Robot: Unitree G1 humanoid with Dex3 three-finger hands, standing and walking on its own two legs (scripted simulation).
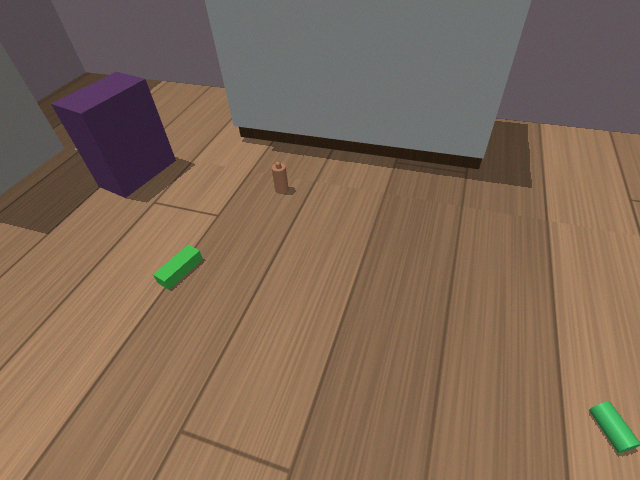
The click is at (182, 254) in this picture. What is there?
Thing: lying carton
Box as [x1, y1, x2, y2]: [153, 245, 202, 289]
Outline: 197,249 189,245 183,248 153,274 157,282 169,289 202,259
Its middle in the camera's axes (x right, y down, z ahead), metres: -0.59 +0.09 +1.64
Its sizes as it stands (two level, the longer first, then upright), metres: 0.193 0.069 0.056
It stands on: the floor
